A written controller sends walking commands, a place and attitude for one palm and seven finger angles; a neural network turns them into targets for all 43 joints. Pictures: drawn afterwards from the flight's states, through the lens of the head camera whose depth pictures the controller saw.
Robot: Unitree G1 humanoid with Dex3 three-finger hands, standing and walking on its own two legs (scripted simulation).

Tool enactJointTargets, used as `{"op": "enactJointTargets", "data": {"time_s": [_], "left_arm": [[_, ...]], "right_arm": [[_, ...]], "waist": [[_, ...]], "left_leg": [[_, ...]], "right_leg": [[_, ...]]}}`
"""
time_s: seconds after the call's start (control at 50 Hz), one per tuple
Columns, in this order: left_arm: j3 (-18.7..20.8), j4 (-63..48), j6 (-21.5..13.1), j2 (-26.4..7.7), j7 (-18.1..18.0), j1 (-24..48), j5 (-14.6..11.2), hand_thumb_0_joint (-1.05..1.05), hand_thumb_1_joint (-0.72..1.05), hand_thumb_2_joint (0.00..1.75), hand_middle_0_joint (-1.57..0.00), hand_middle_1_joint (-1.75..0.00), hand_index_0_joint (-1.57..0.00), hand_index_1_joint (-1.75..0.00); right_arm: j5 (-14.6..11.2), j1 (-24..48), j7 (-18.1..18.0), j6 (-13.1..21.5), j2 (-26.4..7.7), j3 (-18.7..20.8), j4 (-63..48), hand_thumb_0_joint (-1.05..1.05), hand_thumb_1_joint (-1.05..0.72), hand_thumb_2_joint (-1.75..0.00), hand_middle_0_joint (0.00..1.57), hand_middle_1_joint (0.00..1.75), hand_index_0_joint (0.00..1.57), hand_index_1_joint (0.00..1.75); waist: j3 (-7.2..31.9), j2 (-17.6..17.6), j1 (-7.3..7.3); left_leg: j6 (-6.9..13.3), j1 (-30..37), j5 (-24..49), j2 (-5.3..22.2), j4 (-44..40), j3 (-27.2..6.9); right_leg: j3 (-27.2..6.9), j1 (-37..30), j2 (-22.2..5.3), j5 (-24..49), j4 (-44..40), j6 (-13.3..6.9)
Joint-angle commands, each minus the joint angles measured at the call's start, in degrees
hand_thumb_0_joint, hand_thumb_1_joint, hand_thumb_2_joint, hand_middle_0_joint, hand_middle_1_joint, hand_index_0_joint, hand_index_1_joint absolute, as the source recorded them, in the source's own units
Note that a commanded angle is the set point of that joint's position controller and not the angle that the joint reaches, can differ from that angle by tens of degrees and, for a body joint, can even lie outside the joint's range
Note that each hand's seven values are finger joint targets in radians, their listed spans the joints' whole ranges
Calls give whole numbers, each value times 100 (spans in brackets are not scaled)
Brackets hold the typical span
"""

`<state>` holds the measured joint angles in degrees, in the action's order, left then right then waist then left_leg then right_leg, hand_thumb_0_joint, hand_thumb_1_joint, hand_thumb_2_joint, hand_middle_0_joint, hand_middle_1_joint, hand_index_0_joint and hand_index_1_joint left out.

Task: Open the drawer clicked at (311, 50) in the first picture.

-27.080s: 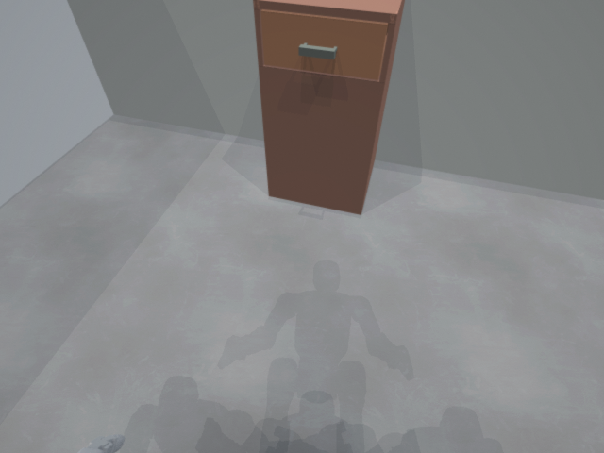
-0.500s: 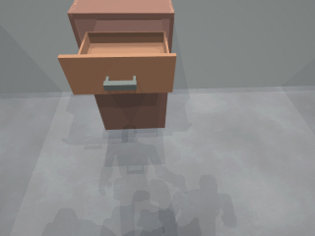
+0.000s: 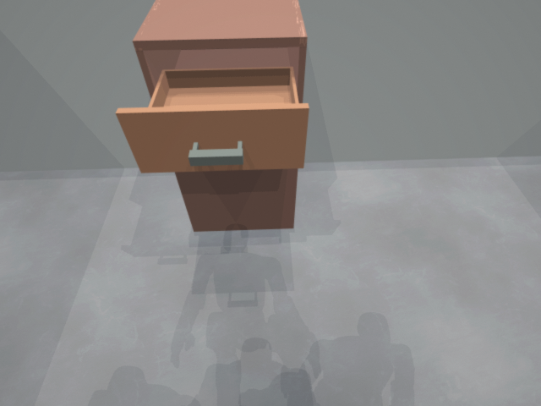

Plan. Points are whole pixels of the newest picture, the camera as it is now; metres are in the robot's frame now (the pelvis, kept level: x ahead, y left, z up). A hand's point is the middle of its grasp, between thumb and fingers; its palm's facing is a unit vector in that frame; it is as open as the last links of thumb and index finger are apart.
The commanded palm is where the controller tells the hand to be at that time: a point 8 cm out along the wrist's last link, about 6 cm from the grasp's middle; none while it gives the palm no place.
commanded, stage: let the arm hang, fingers relaxed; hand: left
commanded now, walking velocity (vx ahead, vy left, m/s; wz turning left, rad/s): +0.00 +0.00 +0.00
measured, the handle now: (217, 151) +0.64 +0.16 -0.02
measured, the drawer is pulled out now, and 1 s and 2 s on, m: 0.29 0.29 0.29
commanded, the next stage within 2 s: look to check the result in 0.30 s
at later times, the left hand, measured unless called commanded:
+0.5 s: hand out of the picture +0.04 +0.17 -0.17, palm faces +0.00 -0.98 -0.22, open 7.4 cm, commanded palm none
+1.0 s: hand out of the picture +0.08 +0.19 -0.16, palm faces -0.01 -0.96 -0.28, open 7.4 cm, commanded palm none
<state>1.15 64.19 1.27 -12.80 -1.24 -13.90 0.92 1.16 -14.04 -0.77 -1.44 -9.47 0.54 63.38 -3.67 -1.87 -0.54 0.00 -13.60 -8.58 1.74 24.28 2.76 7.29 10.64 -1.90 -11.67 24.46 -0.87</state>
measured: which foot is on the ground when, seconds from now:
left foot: down 0.00-1.00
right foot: down 0.00-1.00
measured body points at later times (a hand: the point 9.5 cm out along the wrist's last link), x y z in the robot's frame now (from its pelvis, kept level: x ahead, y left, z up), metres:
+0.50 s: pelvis +0.02 -0.01 +0.00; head +0.05 -0.02 +0.45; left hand +0.04 +0.22 -0.15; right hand +0.03 -0.24 -0.16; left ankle +0.05 +0.12 -0.74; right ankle +0.02 -0.11 -0.74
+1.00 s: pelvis +0.04 -0.02 +0.01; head +0.06 -0.04 +0.45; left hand +0.09 +0.24 -0.14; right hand +0.08 -0.28 -0.15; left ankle +0.05 +0.12 -0.74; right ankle +0.02 -0.11 -0.74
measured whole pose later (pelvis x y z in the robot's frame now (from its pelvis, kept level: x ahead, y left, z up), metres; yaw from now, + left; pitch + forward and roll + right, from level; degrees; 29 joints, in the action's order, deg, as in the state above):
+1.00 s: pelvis +0.04 -0.02 +0.01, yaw +0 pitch -2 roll +0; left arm 1.5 64.7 -0.4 -13.4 -1.0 -8.9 0.9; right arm 1.0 -8.8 -1.0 -0.3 -13.7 0.9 64.4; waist -4.6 -1.4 -0.7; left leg -2.2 -8.9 -9.2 3.3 19.8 2.5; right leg 7.5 6.1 0.1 -12.6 20.0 -2.4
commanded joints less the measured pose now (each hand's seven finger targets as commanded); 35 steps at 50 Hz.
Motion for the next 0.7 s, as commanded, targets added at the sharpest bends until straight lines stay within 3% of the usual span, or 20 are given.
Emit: {"op": "enactJointTargets", "data": {"time_s": [0.0, 0.28, 0.38, 0.6, 0.68], "left_arm": [[95, -168, -117, -648, -31, -192, 1, 0, 90, 90, -20, -30, -20, -30], [104, -129, -174, -508, -48, -28, -15, 0, 90, 90, -20, -30, -20, -30], [104, -101, -180, -489, -52, -20, -18, 0, 90, 90, -20, -30, -20, -30], [149, -113, -233, -644, -58, 11, -7, 0, 90, 90, -20, -30, -20, -30], [150, -101, -237, -702, -55, 95, -14, 0, 90, 90, -20, -30, -20, -30]], "right_arm": [[3, -232, -62, 85, -695, 120, -123, 0, -90, -90, 20, 30, 20, 30], [3, -162, -93, 147, -601, 80, -31, 0, -90, -90, 20, 30, 20, 30], [-5, -117, -104, 142, -611, 85, -19, 0, -90, -90, 20, 30, 20, 30], [-20, -8, -119, 158, -806, 131, -51, 0, -90, -90, 20, 30, 20, 30], [-13, 68, -118, 161, -851, 128, -45, 0, -90, -90, 20, 30, 20, 30]], "waist": [[-161, 112, 42], [103, -5, 19], [11, 50, 10], [222, 225, 1], [193, 126, -10]], "left_leg": [[124, -33, -618, 432, -683, -602], [60, 249, 206, 444, -620, -490], [47, 296, 223, 454, -608, -463], [66, 546, 485, 511, -540, -430], [54, 524, 548, 512, -553, -428]], "right_leg": [[-675, 303, -486, -858, -776, -149], [-680, -59, -533, -99, -782, -117], [-668, -20, -539, -72, -844, -118], [-683, -143, -542, 353, -868, -134], [-690, -212, -559, 537, -867, -143]]}}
